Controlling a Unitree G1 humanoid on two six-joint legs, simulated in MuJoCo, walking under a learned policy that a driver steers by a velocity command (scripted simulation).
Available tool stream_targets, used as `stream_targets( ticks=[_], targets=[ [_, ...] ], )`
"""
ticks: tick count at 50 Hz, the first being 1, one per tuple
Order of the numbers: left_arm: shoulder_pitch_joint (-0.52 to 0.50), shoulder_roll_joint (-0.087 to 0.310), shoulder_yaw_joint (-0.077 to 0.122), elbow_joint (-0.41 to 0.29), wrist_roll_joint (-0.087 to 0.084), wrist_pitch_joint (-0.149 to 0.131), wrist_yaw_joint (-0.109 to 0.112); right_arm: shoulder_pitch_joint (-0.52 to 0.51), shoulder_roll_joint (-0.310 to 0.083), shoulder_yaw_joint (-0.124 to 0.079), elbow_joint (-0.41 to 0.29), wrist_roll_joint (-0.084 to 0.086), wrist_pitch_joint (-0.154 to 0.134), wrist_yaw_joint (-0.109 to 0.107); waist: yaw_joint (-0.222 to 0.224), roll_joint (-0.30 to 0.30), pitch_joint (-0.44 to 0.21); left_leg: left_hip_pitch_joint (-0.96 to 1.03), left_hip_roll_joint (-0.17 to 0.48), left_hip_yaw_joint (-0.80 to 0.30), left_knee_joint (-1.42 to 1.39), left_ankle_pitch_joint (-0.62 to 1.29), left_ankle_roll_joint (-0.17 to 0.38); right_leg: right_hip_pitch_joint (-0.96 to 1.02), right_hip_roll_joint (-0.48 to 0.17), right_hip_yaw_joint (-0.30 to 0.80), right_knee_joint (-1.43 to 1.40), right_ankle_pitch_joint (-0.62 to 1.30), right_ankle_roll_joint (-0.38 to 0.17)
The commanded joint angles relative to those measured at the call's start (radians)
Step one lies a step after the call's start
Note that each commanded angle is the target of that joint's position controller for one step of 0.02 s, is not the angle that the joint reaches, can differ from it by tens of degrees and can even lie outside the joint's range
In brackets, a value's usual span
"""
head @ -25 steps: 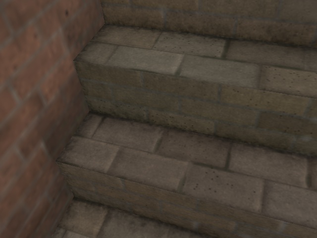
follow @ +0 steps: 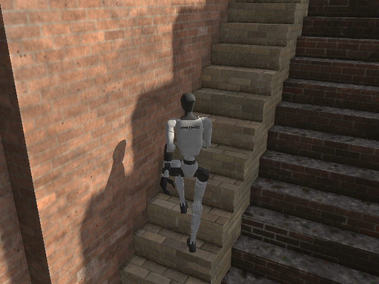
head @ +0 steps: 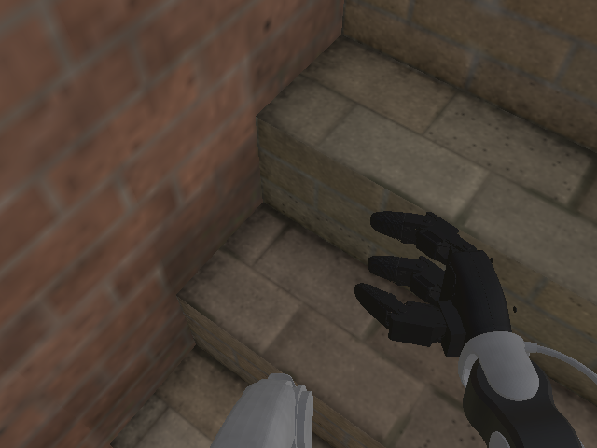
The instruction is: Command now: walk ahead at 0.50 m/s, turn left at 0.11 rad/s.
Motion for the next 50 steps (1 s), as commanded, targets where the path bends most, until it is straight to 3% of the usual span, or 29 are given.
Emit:
stream_targets(
  ticks=[1,2,3,4,5,7,9,12,15,18,22,24,28,30,32,33,34,35,37,38,39,41,44,45,46,47,48,49,50],
  targets=[
    [0.119,0.306,0.063,-0.008,0.063,-0.068,0.091,0.387,-0.191,-0.115,0.074,0.009,-0.029,0.014,-0.263,-0.086,-0.556,1.174,-0.063,-0.156,-0.430,-0.276,0.150,-0.220,-0.302,0.216,0.403,2.188,0.089],
    [-0.013,0.338,0.063,-0.070,0.088,-0.093,0.062,0.639,-0.314,-0.160,0.145,-0.040,-0.034,0.003,-0.414,0.055,-0.728,1.339,0.153,-0.655,-0.757,-0.382,0.314,-0.364,-0.119,0.126,0.888,1.567,0.103],
    [-0.164,0.299,0.060,-0.133,0.119,-0.114,0.023,0.592,-0.381,-0.176,0.215,-0.170,0.004,-0.018,-0.421,0.298,-0.720,1.304,0.315,-1.187,-1.190,-0.390,0.349,-0.649,0.029,0.057,1.489,0.075,0.135],
    [-0.370,0.172,0.029,-0.298,0.134,-0.131,-0.005,0.463,-0.332,-0.161,0.290,-0.139,0.019,-0.016,-0.331,0.294,-0.435,1.144,0.276,-1.280,-1.297,-0.577,0.286,-0.952,-0.018,0.052,1.729,-0.052,0.091],
    [-0.403,0.083,-0.017,-0.380,0.138,-0.120,-0.045,0.433,-0.275,-0.155,0.385,-0.125,0.005,-0.057,-0.248,0.127,-0.240,1.025,0.296,-1.167,-1.278,-0.319,0.112,-1.052,-0.017,0.153,1.867,0.133,0.073],
    [-0.348,-0.040,-0.064,-0.422,0.113,-0.141,-0.074,0.485,-0.113,-0.119,0.531,-0.133,-0.024,-0.047,-0.119,-0.167,-0.174,0.895,0.259,-0.858,-1.052,-0.003,0.022,-1.175,-0.026,0.163,2.270,0.301,0.057],
    [-0.369,-0.147,-0.107,-0.470,0.024,-0.145,-0.044,0.512,-0.017,-0.088,0.587,-0.111,-0.034,0.010,-0.098,-0.082,-0.061,0.814,0.201,-0.512,-1.008,0.193,-0.011,-1.286,-0.042,0.161,2.318,0.300,0.081],
    [-0.418,-0.121,-0.110,-0.535,-0.063,-0.062,0.042,0.330,-0.024,-0.056,0.592,-0.097,-0.034,0.087,0.005,-0.006,-0.024,0.433,0.155,-0.244,-1.118,0.336,-0.015,-1.086,-0.042,0.029,2.238,0.140,0.130],
    [-0.444,-0.015,-0.082,-0.519,-0.057,0.009,0.087,0.360,-0.128,-0.069,0.561,-0.090,-0.020,0.095,-0.005,0.091,-0.027,0.393,0.175,-0.233,-1.205,0.264,0.024,-1.004,-0.069,0.013,2.105,0.171,0.170],
    [-0.570,0.018,-0.087,-0.500,-0.006,0.037,0.083,0.631,-0.150,-0.104,0.571,-0.089,-0.003,0.052,-0.153,0.181,-0.056,0.771,0.227,-0.343,-1.237,0.083,0.047,-1.258,-0.073,-0.017,2.009,0.175,0.200],
    [-0.819,0.002,-0.097,-0.582,-0.033,0.031,0.058,0.711,-0.160,-0.128,0.499,-0.093,-0.009,-0.017,-0.223,0.304,-0.051,1.081,0.368,-0.491,-1.330,-0.061,0.192,-1.601,-0.131,-0.040,2.010,-0.009,0.278],
    [-0.832,0.043,-0.083,-0.617,-0.033,0.036,0.054,0.715,-0.186,-0.147,0.472,-0.101,-0.006,-0.029,-0.234,0.274,-0.087,1.110,0.389,-0.498,-1.347,-0.093,0.188,-1.557,-0.176,-0.014,2.012,-0.126,0.299],
    [-0.841,-0.045,-0.101,-0.692,-0.012,0.072,0.042,0.715,-0.189,-0.150,0.417,-0.082,0.011,-0.053,-0.225,0.202,-0.150,1.107,0.400,-0.422,-1.353,0.012,0.125,-1.394,-0.287,0.097,1.864,-0.296,0.229],
    [-0.764,-0.086,-0.128,-0.689,-0.009,0.057,-0.015,0.637,-0.332,-0.185,0.338,-0.050,0.051,-0.074,-0.165,0.122,-0.145,0.879,0.339,-0.237,-1.484,0.052,0.105,-0.997,-0.260,-0.086,1.362,-0.479,0.155],
    [-0.781,-0.058,-0.120,-0.690,0.015,0.035,-0.059,0.793,-0.423,-0.245,0.366,-0.048,0.094,-0.030,-0.215,0.158,-0.117,0.873,0.370,-0.164,-1.517,0.280,0.144,-0.746,-0.231,-0.154,1.097,-0.591,0.134],
    [-0.663,-0.031,-0.110,-0.620,0.050,0.018,-0.060,0.953,-0.318,-0.242,0.445,-0.088,0.094,0.000,-0.262,0.081,-0.158,0.975,0.303,-0.058,-1.465,0.484,0.159,-0.678,-0.197,-0.126,1.093,-0.559,0.090],
    [-0.570,0.024,-0.075,-0.607,0.022,-0.009,-0.042,0.922,-0.229,-0.214,0.409,-0.138,0.075,0.015,-0.221,0.020,-0.277,0.930,0.231,0.021,-1.248,0.821,0.084,-0.525,-0.289,0.240,1.026,-0.484,0.008],
    [-0.362,0.125,-0.038,-0.546,0.017,0.002,-0.018,0.845,-0.315,-0.225,0.373,-0.143,0.080,0.027,-0.133,-0.131,-0.433,0.962,0.173,0.006,-1.025,0.855,0.070,-0.459,-0.319,0.514,0.810,-0.592,-0.046],
    [-0.373,0.305,0.032,-0.497,0.094,0.050,0.018,0.622,-0.259,-0.208,0.272,-0.131,0.089,0.044,-0.085,-0.391,-0.393,0.652,0.080,-0.202,-0.448,0.199,0.095,-0.443,-0.330,0.879,0.295,-0.970,-0.097],
    [-0.505,0.334,0.045,-0.502,0.109,0.063,0.021,0.523,-0.223,-0.194,0.214,-0.126,0.067,0.049,-0.122,-0.305,-0.331,0.551,0.057,-0.287,-0.217,0.170,0.092,-0.471,-0.302,0.825,0.304,-0.891,-0.038],
    [-0.329,0.243,0.000,-0.507,0.081,0.099,-0.054,0.459,-0.127,-0.162,0.268,-0.126,0.010,0.128,0.042,-0.418,-0.287,0.226,-0.067,-0.640,-0.073,0.355,0.153,-0.574,-0.204,0.537,0.543,-1.022,0.004],
    [-0.290,0.153,-0.024,-0.458,0.103,0.101,-0.075,0.463,-0.121,-0.129,0.281,-0.115,-0.070,0.140,-0.033,-0.095,-0.158,0.137,-0.051,-0.576,-0.112,0.510,0.129,-0.606,-0.206,0.419,0.660,-0.680,-0.038],
    [-0.512,0.151,-0.031,-0.518,0.097,0.038,-0.060,0.638,-0.244,-0.161,0.391,-0.111,-0.011,0.169,-0.171,-0.034,-0.251,0.342,-0.031,-0.450,0.024,0.679,-0.009,-0.743,-0.148,0.492,0.477,-0.642,-0.041],
    [-0.596,0.021,-0.025,-0.411,0.043,0.027,-0.027,0.534,-0.241,-0.153,0.268,-0.097,0.027,0.065,-0.240,-0.038,-0.249,0.533,-0.067,-0.226,0.090,0.527,-0.078,-0.594,-0.203,0.594,0.568,-0.252,-0.096],
    [-0.497,0.125,-0.050,-0.525,0.086,-0.003,-0.041,0.589,-0.267,-0.172,0.369,-0.091,0.037,0.140,-0.166,-0.102,-0.269,0.303,-0.064,-0.509,0.096,0.648,-0.055,-0.686,-0.135,0.443,0.461,-0.510,0.018],
    [-0.593,0.035,-0.022,-0.395,0.056,0.005,-0.033,0.503,-0.217,-0.138,0.255,-0.069,0.055,0.053,-0.215,-0.057,-0.230,0.513,-0.074,-0.218,0.141,0.511,-0.094,-0.567,-0.195,0.538,0.614,-0.219,-0.088],
    [-0.505,0.095,-0.063,-0.537,0.089,-0.042,-0.048,0.540,-0.284,-0.165,0.335,-0.110,0.049,0.131,-0.154,-0.141,-0.198,0.301,-0.048,-0.479,0.097,0.590,-0.054,-0.740,-0.130,0.391,0.539,-0.425,-0.042],
    [-0.456,0.108,-0.041,-0.492,0.066,-0.059,-0.048,0.584,-0.287,-0.162,0.373,-0.167,0.025,0.177,-0.134,-0.137,-0.142,0.324,-0.009,-0.434,0.051,0.524,-0.028,-0.742,-0.154,0.428,0.577,-0.444,-0.090],
    [-0.465,0.126,-0.041,-0.497,0.070,-0.058,-0.026,0.579,-0.285,-0.160,0.374,-0.167,-0.006,0.192,-0.135,-0.048,-0.172,0.360,0.003,-0.360,0.013,0.533,-0.037,-0.779,-0.145,0.370,0.647,-0.406,-0.085]
  ],
)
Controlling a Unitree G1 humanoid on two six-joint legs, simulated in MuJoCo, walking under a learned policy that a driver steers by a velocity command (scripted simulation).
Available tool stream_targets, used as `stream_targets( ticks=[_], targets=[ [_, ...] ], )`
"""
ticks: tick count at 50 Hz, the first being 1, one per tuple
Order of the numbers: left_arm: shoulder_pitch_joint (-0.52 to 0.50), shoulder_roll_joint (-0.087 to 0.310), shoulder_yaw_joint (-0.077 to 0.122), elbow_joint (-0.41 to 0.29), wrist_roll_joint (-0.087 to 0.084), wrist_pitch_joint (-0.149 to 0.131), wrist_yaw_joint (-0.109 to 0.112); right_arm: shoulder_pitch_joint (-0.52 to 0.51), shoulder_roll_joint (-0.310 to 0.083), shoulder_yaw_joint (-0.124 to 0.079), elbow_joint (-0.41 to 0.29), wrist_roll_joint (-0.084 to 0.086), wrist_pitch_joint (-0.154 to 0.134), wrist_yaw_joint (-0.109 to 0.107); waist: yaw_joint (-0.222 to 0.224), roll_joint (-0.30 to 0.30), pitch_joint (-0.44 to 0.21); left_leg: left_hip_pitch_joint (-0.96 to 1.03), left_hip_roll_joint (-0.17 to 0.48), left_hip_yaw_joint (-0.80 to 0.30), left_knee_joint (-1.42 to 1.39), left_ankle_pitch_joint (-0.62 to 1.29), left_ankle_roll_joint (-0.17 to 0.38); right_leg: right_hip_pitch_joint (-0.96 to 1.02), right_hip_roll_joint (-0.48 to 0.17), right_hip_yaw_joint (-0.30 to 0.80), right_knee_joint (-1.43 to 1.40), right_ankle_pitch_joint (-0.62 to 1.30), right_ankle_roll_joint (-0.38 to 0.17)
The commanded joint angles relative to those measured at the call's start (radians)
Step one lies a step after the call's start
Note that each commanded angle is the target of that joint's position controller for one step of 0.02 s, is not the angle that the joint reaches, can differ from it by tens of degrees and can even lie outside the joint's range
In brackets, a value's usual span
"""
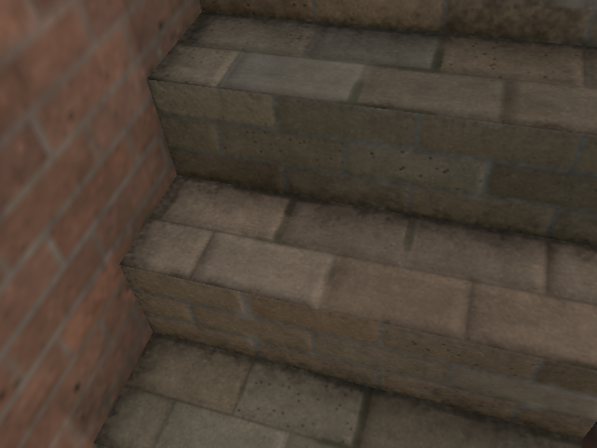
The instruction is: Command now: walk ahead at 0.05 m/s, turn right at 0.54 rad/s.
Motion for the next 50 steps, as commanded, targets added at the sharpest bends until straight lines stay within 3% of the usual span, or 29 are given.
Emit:
stream_targets(
  ticks=[1,3,5,8,9,11,12,13,14,16,17,18,20,23,24,27,29,31,32,34,35,36,38,41,42,45,47,49,50],
  targets=[
    [-0.165,0.092,0.015,-0.156,-0.008,-0.056,0.024,0.126,-0.080,-0.024,0.036,-0.037,-0.041,0.055,-0.052,-0.151,-0.047,0.043,0.052,0.044,-0.011,-0.065,0.002,-0.029,-0.102,0.321,-0.338,-0.063,-0.192],
    [-0.192,0.095,0.006,-0.205,-0.010,-0.052,0.054,0.069,-0.075,-0.021,-0.003,-0.017,-0.064,0.048,-0.033,-0.126,-0.071,0.121,0.072,0.061,-0.122,-0.078,-0.003,-0.047,-0.113,0.340,-0.305,0.002,-0.188],
    [-0.260,0.082,-0.011,-0.258,-0.026,-0.053,0.080,0.070,-0.020,0.004,-0.054,-0.040,-0.060,0.046,-0.055,-0.112,-0.072,0.252,0.120,0.070,-0.481,-0.061,0.001,-0.072,-0.090,0.317,-0.263,0.065,-0.167],
    [-0.241,0.095,-0.007,-0.239,-0.049,-0.015,0.094,0.103,0.071,0.060,-0.069,-0.041,-0.060,0.093,-0.029,-0.109,-0.023,0.427,0.155,0.085,-1.038,0.124,0.017,-0.086,-0.092,0.390,-0.201,0.015,-0.181],
    [-0.130,0.122,-0.004,-0.181,-0.096,0.009,0.081,0.058,0.086,0.068,-0.092,-0.013,-0.055,0.107,-0.042,-0.034,0.015,0.457,0.129,0.199,-1.432,0.003,-0.015,-0.011,-0.065,0.369,-0.180,0.054,-0.201],
    [0.020,0.147,0.005,-0.102,-0.108,0.044,0.065,0.092,0.091,0.090,-0.056,-0.016,-0.089,0.127,0.035,-0.014,0.051,0.619,0.198,0.237,-1.896,0.691,0.023,0.113,0.055,0.156,0.104,0.182,-0.086],
    [0.097,0.108,-0.006,-0.124,-0.081,0.071,0.021,0.120,0.018,0.073,-0.031,-0.030,-0.107,0.124,0.101,0.057,-0.004,0.824,0.283,0.212,-1.802,0.829,0.098,-0.012,0.089,0.090,0.281,0.084,0.002],
    [0.076,0.058,-0.023,-0.239,-0.043,0.043,-0.017,0.092,-0.171,0.012,-0.067,-0.023,-0.115,0.124,0.158,0.257,-0.120,1.191,0.451,0.175,-1.203,1.632,0.272,-0.358,0.103,-0.032,0.407,-0.028,0.088],
    [0.028,0.089,-0.021,-0.226,-0.035,0.043,-0.027,0.230,-0.227,-0.035,-0.034,-0.055,-0.110,0.117,0.048,0.196,-0.271,1.441,0.506,0.181,-1.059,1.651,0.361,-0.628,0.111,-0.056,0.575,-0.231,0.114],
    [-0.141,0.112,0.002,-0.236,-0.062,0.052,-0.032,0.388,-0.215,-0.059,0.032,-0.083,-0.085,0.098,-0.098,0.169,-0.218,1.360,0.588,0.177,-1.041,1.393,0.428,-0.876,0.094,-0.071,1.143,-0.533,0.071],
    [-0.181,0.122,0.028,-0.238,-0.051,0.059,-0.026,0.372,-0.197,-0.041,0.054,-0.107,-0.054,0.102,-0.074,0.083,-0.152,1.259,0.587,0.210,-1.074,1.113,0.413,-0.929,0.051,-0.060,1.346,-0.387,0.050],
    [-0.227,0.121,0.030,-0.257,-0.042,0.068,-0.028,0.268,-0.188,-0.026,0.050,-0.090,-0.013,0.104,-0.023,0.114,-0.133,1.095,0.548,0.234,-1.116,0.856,0.423,-0.883,0.045,-0.088,1.366,-0.307,0.008],
    [-0.307,0.083,0.011,-0.293,-0.028,0.074,-0.048,0.170,-0.163,-0.004,0.034,-0.058,-0.005,0.068,-0.009,0.083,-0.062,0.926,0.491,0.260,-1.258,0.452,0.362,-0.825,-0.018,-0.127,1.302,-0.270,0.011],
    [-0.375,0.028,-0.020,-0.299,0.006,0.127,-0.072,0.158,-0.175,-0.012,0.087,-0.074,-0.029,0.025,-0.021,0.102,0.047,0.765,0.471,0.264,-1.520,-0.188,0.324,-0.749,-0.124,-0.206,1.093,-0.081,-0.028],
    [-0.383,-0.043,0.022,-0.280,0.016,0.107,0.012,0.212,-0.167,-0.054,0.047,0.077,-0.052,-0.111,-0.076,0.081,0.253,0.744,0.408,0.398,-1.575,0.113,0.174,-0.638,-0.122,-0.292,0.956,-0.023,-0.020],
    [-0.332,-0.091,-0.007,-0.317,-0.004,0.129,0.039,0.293,-0.127,-0.022,0.108,0.090,-0.044,-0.176,-0.034,0.059,0.116,0.798,0.357,0.487,-1.558,0.733,0.149,-0.238,-0.133,-0.356,0.523,-0.101,-0.088],
    [-0.150,-0.058,0.019,-0.235,0.004,0.120,0.037,0.250,-0.200,-0.044,0.073,0.080,-0.033,-0.187,0.025,0.123,-0.105,0.865,0.432,0.474,-1.292,1.700,0.141,0.114,0.032,-0.465,0.355,-0.263,-0.114],
    [0.004,-0.013,0.042,-0.198,-0.003,0.096,0.033,0.229,-0.264,-0.057,0.051,0.099,-0.021,-0.144,0.088,0.250,-0.198,0.891,0.439,0.455,-1.012,1.700,0.160,0.322,0.059,-0.352,0.083,-0.227,-0.150],
    [-0.011,0.034,0.063,-0.169,0.013,0.090,0.034,0.202,-0.208,-0.047,-0.005,0.091,-0.021,-0.128,0.064,0.237,-0.164,0.679,0.389,0.406,-0.872,1.356,0.130,0.418,0.015,-0.145,-0.037,-0.176,-0.196],
    [-0.017,0.147,0.125,-0.176,0.044,0.101,0.061,-0.018,-0.176,-0.049,-0.139,0.039,-0.011,-0.081,0.124,-0.071,-0.156,0.275,0.108,0.242,-0.217,-0.218,0.086,0.347,-0.256,0.767,-0.650,-0.534,-0.327],
    [-0.082,0.191,0.137,-0.203,0.049,0.083,0.057,-0.065,-0.069,-0.041,-0.202,-0.001,0.004,-0.080,0.069,-0.002,-0.125,0.247,0.066,0.048,0.243,-0.391,0.049,0.208,-0.341,0.875,-0.831,-0.461,-0.336],
    [-0.165,0.182,0.131,-0.170,0.049,0.058,0.056,-0.040,0.026,-0.024,-0.246,-0.006,0.027,-0.099,-0.026,-0.038,-0.015,0.197,0.072,0.011,0.399,-0.407,0.032,0.072,-0.357,0.744,-0.824,-0.408,-0.277],
    [-0.244,0.094,0.108,-0.065,0.021,0.014,0.043,0.080,0.053,-0.026,-0.246,-0.004,0.055,-0.146,-0.148,-0.034,0.231,0.055,0.043,0.040,0.469,-0.388,0.025,-0.102,-0.313,0.437,-0.677,-0.380,-0.178],
    [-0.222,0.036,0.085,0.009,0.039,-0.029,0.030,0.156,0.060,-0.032,-0.200,0.020,0.061,-0.155,-0.188,-0.053,0.189,-0.029,0.010,0.051,0.465,-0.215,0.033,0.016,-0.277,0.149,-0.609,-0.091,-0.137],
    [-0.295,0.044,0.023,-0.150,0.046,-0.044,-0.010,0.102,-0.144,-0.040,-0.162,0.079,0.061,-0.039,-0.077,-0.197,0.129,-0.067,0.000,-0.075,0.264,-0.197,-0.020,-0.075,-0.219,0.073,-0.644,-0.173,-0.173],
    [-0.443,0.092,0.024,-0.178,0.014,-0.021,-0.008,0.296,-0.108,-0.034,-0.025,0.056,0.064,0.059,-0.197,-0.061,-0.029,0.177,0.063,0.135,-0.194,-0.266,-0.166,-0.031,-0.197,-0.060,-0.696,-0.165,-0.113],
    [-0.203,0.256,0.117,-0.110,0.035,-0.021,0.009,0.293,-0.086,-0.021,-0.066,0.042,0.079,0.097,-0.077,-0.183,0.034,0.288,0.028,0.221,-0.526,-0.568,-0.135,0.123,-0.229,-0.027,-0.808,-0.215,-0.156],
    [-0.230,0.298,0.137,-0.076,0.072,-0.024,-0.004,0.350,-0.071,-0.024,-0.085,0.037,0.077,0.073,-0.115,-0.189,0.093,0.299,0.103,0.123,-0.627,-0.407,-0.048,0.244,-0.403,0.097,-0.871,-0.021,-0.252],
    [-0.227,0.261,0.133,-0.066,0.053,-0.034,-0.008,0.350,-0.054,-0.015,-0.100,0.037,0.075,0.061,-0.109,-0.174,0.076,0.322,0.140,0.072,-0.765,-0.385,-0.021,0.318,-0.448,0.120,-0.831,0.034,-0.269]
  ],
)
Over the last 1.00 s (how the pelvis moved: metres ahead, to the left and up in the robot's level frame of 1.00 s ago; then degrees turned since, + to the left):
0.18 -0.14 0.32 -15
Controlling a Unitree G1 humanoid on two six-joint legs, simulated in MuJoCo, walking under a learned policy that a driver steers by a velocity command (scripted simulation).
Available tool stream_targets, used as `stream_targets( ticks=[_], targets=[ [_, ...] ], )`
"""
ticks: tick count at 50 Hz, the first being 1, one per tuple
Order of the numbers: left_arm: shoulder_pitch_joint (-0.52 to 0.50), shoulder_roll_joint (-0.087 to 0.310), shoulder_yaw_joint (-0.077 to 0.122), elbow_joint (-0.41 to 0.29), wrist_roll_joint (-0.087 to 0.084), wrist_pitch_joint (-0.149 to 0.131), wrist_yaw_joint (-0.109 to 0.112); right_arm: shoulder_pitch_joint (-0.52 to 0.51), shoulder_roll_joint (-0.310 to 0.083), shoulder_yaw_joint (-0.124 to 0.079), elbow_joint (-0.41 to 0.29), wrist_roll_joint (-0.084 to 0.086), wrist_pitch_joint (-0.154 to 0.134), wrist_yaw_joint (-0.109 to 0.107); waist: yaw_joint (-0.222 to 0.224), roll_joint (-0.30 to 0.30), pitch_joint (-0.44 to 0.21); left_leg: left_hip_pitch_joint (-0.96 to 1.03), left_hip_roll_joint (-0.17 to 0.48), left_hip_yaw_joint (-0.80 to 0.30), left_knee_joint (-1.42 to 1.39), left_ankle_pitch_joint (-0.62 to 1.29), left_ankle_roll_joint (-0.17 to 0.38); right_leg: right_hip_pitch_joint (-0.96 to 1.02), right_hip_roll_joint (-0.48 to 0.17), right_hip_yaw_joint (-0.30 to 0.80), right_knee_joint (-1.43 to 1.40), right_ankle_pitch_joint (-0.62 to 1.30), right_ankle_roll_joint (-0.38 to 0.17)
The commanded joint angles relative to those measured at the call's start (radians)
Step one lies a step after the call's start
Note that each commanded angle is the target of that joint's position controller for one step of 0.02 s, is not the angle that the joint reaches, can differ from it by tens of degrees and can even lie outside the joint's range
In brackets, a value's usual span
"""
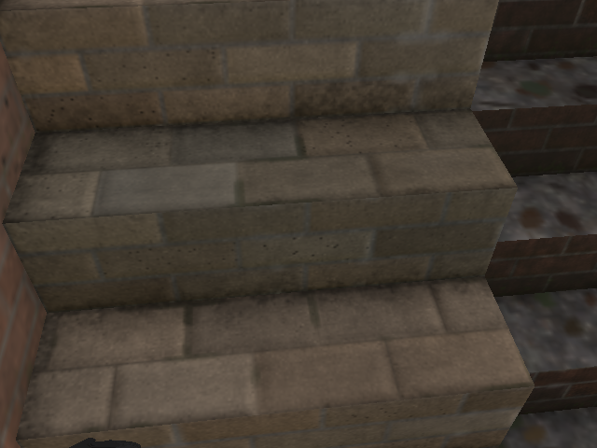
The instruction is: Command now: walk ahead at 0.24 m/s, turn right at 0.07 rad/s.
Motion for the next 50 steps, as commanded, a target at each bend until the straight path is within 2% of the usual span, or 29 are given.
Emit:
stream_targets(
  ticks=[1,3,6,7,8,9,10,11,12,13,14,15,19,22,24,26,27,28,29,30,32,34,35,38,40,43,46,48,50],
  targets=[
    [-0.043,0.129,0.053,0.000,-0.014,-0.025,-0.009,0.156,-0.051,-0.016,-0.053,-0.012,-0.007,-0.015,-0.052,-0.100,0.058,0.216,0.060,-0.030,-0.345,0.061,0.077,0.024,-0.319,0.328,-0.353,-0.091,-0.247],
    [0.015,0.079,0.045,0.075,-0.045,-0.018,-0.044,0.123,-0.040,-0.023,-0.068,-0.038,-0.056,-0.035,-0.032,-0.094,0.033,0.262,-0.042,0.029,-0.562,-0.037,0.154,0.039,-0.182,0.173,-0.183,-0.104,-0.199],
    [-0.053,0.058,0.037,0.064,-0.022,-0.013,-0.060,0.222,-0.169,-0.060,-0.052,-0.025,-0.081,-0.070,-0.111,0.247,0.056,0.420,0.267,-0.699,-0.909,-0.596,0.454,-0.420,0.043,0.075,0.363,-0.082,0.009],
    [-0.094,-0.089,0.024,0.012,0.001,-0.008,-0.031,0.233,-0.123,-0.085,0.045,0.022,-0.102,-0.180,-0.109,0.152,0.074,0.485,0.290,-0.759,-1.002,-0.513,0.416,-0.392,0.045,0.032,0.465,-0.059,0.032],
    [-0.127,-0.055,0.023,0.006,0.003,-0.010,-0.032,0.202,-0.106,-0.075,0.060,0.013,-0.103,-0.221,-0.107,0.094,0.091,0.544,0.244,-0.587,-0.910,-0.380,0.398,-0.424,0.041,0.039,0.470,-0.001,0.036],
    [-0.196,0.090,0.042,0.033,-0.075,-0.010,-0.007,0.229,-0.130,-0.039,0.007,-0.061,-0.105,-0.107,-0.181,0.311,0.054,0.407,0.202,-0.505,-0.882,-0.356,0.400,-0.501,0.050,0.133,0.753,0.102,-0.052],
    [-0.242,0.101,0.040,0.001,-0.058,-0.002,0.011,0.313,-0.052,-0.004,0.051,-0.092,-0.098,-0.069,-0.207,0.240,0.028,0.505,0.172,-0.460,-0.841,-0.291,0.409,-0.619,0.085,0.186,0.919,0.114,-0.095],
    [-0.206,-0.109,0.002,-0.076,0.043,-0.015,-0.013,0.286,-0.097,-0.093,0.142,0.014,-0.135,-0.202,-0.110,0.128,0.035,0.728,0.211,-0.458,-0.837,-0.101,0.429,-0.637,0.063,0.117,1.003,-0.005,-0.017],
    [-0.191,-0.112,-0.005,-0.075,0.046,-0.021,-0.029,0.331,-0.080,-0.079,0.167,0.021,-0.152,-0.242,-0.115,0.042,0.009,0.766,0.210,-0.420,-0.795,0.003,0.423,-0.679,0.057,0.132,1.083,-0.027,0.004],
    [-0.181,0.060,0.021,-0.011,-0.057,-0.004,-0.007,0.382,0.047,0.026,0.163,-0.075,-0.126,-0.100,-0.171,0.231,-0.025,0.705,0.217,-0.364,-0.816,-0.073,0.378,-0.811,0.018,0.166,1.222,-0.041,-0.097],
    [-0.194,-0.103,0.001,-0.106,0.039,-0.014,-0.016,0.330,-0.024,-0.078,0.191,0.013,-0.158,-0.217,-0.105,0.018,0.064,0.814,0.230,-0.403,-0.816,0.028,0.402,-0.796,0.040,0.149,1.206,-0.052,-0.022],
    [-0.270,-0.132,-0.017,-0.128,0.032,-0.015,-0.038,0.357,-0.012,-0.058,0.215,0.013,-0.166,-0.251,-0.126,-0.008,0.103,0.801,0.263,-0.396,-0.838,0.047,0.391,-0.884,0.019,0.149,1.193,-0.072,-0.006],
    [-0.368,-0.165,-0.007,-0.233,-0.005,0.009,-0.014,0.395,-0.011,-0.079,0.253,-0.018,-0.206,-0.263,-0.170,0.203,0.176,0.887,0.352,-0.371,-0.898,0.197,0.399,-1.222,0.009,0.152,1.645,-0.299,-0.035],
    [-0.585,-0.177,-0.028,-0.405,-0.028,-0.010,-0.008,0.287,0.030,-0.076,0.282,-0.011,-0.201,-0.231,-0.117,0.110,0.373,0.649,0.290,-0.201,-1.074,0.117,0.277,-1.229,-0.105,0.143,1.251,-0.440,-0.069],
    [-0.393,-0.261,-0.077,-0.365,-0.072,0.009,-0.015,0.075,0.008,-0.060,0.190,0.047,-0.166,-0.224,-0.036,0.110,0.236,0.081,0.213,0.050,-1.325,0.563,0.273,-0.206,-0.039,-0.045,0.631,-0.201,-0.097],
    [0.147,-0.158,0.012,-0.209,-0.078,0.051,0.012,0.121,-0.233,-0.101,0.209,0.069,-0.228,-0.165,0.173,0.272,-0.245,0.309,0.276,0.082,-0.859,1.945,0.242,0.381,0.124,-0.097,0.700,-0.003,-0.090],
    [0.216,-0.057,0.053,-0.184,-0.070,0.054,0.015,0.147,-0.290,-0.126,0.206,0.124,-0.248,-0.132,0.239,0.175,-0.373,0.406,0.237,0.049,-0.570,1.893,0.175,0.467,0.105,0.002,0.448,0.022,-0.111],
    [0.166,0.003,0.066,-0.129,-0.054,0.041,0.012,0.179,-0.239,-0.120,0.167,0.123,-0.260,-0.107,0.145,0.039,-0.465,0.289,0.188,-0.052,-0.286,1.533,0.173,0.617,0.059,0.218,0.237,-0.100,-0.115],
    [0.252,0.094,0.107,-0.064,-0.032,0.042,0.008,0.088,-0.129,-0.116,0.111,0.092,-0.254,-0.079,0.167,-0.223,-0.420,0.060,-0.051,-0.044,0.167,0.325,0.115,0.564,-0.221,0.781,-0.283,-0.050,-0.127],
    [0.214,0.129,0.110,-0.048,-0.044,0.045,-0.005,0.074,-0.085,-0.117,0.087,0.045,-0.229,-0.094,0.148,-0.206,-0.484,0.050,-0.127,-0.214,0.766,0.227,0.100,0.425,-0.323,1.015,-0.370,-0.042,-0.126],
    [0.101,0.018,0.081,0.063,-0.063,-0.006,-0.019,-0.109,0.052,-0.075,-0.038,-0.019,-0.199,-0.128,0.026,-0.075,-0.147,-0.163,-0.017,-0.101,1.037,0.274,0.151,0.187,-0.269,0.714,-0.300,-0.218,-0.115],
    [0.141,-0.157,0.031,0.218,-0.029,-0.042,-0.004,-0.136,0.155,-0.023,-0.085,-0.026,-0.179,-0.146,-0.050,-0.021,0.102,-0.354,-0.023,-0.112,1.164,0.193,0.206,0.043,-0.213,0.486,-0.293,-0.213,-0.058],
    [0.160,-0.117,-0.014,0.189,0.007,0.003,-0.057,-0.116,0.120,0.025,-0.034,0.010,-0.112,-0.035,0.028,0.110,0.251,-0.508,-0.069,-0.302,1.142,0.340,0.320,-0.127,-0.248,0.481,-0.328,0.173,-0.129],
    [0.085,-0.077,0.001,0.230,0.029,0.013,-0.079,-0.061,0.089,0.015,-0.006,-0.005,-0.074,0.016,-0.081,-0.008,0.110,-0.673,-0.115,-0.219,1.298,0.218,0.365,0.012,-0.269,0.276,-0.466,0.177,-0.189],
    [0.148,-0.091,-0.032,0.318,0.091,-0.001,-0.081,-0.060,0.084,0.025,-0.005,-0.016,-0.052,0.025,-0.109,0.024,0.089,-0.926,-0.135,-0.195,1.566,0.255,0.369,0.091,-0.271,0.176,-0.464,0.142,-0.160],
    [0.113,-0.002,-0.065,0.282,0.117,-0.047,-0.105,-0.257,-0.068,0.016,-0.092,0.036,-0.012,-0.024,-0.118,0.034,-0.025,-0.742,-0.080,0.042,1.141,0.395,0.263,-0.084,-0.155,-0.125,-0.549,0.280,-0.086],
    [0.303,0.032,-0.095,0.354,0.112,-0.036,-0.146,-0.389,-0.048,0.046,-0.146,0.027,0.102,-0.066,-0.055,-0.125,-0.053,-0.746,-0.051,0.141,0.936,0.129,0.269,0.070,-0.226,-0.131,-0.644,0.590,-0.185],
    [0.325,0.142,-0.086,0.425,0.109,0.003,-0.206,-0.358,-0.035,0.072,-0.157,0.002,0.172,-0.042,-0.105,-0.197,-0.133,-0.640,-0.105,0.218,0.653,-0.041,0.279,0.137,-0.333,-0.133,-0.562,1.526,-0.361],
    [0.353,0.180,-0.053,0.440,0.037,-0.045,-0.169,-0.323,0.010,0.065,-0.131,-0.024,0.175,-0.007,-0.147,-0.317,-0.283,-0.517,-0.150,0.315,0.463,-0.177,0.201,0.487,-0.384,-0.128,-0.463,1.918,-0.401]
  ],
)
Over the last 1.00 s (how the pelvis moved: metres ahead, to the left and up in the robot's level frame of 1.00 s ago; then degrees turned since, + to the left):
0.10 0.13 0.07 -21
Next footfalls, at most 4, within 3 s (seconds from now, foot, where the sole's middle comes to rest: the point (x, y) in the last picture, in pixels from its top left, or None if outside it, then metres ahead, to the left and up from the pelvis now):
0.04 left None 0.06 0.16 -0.75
0.56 right None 0.35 -0.18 -0.53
1.06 left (299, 382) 0.49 0.04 -0.32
1.38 right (400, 195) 0.64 -0.10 -0.06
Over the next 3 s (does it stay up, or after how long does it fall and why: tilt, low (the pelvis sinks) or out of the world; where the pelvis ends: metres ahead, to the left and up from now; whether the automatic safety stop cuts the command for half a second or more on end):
falls after 2.40 s (tilt)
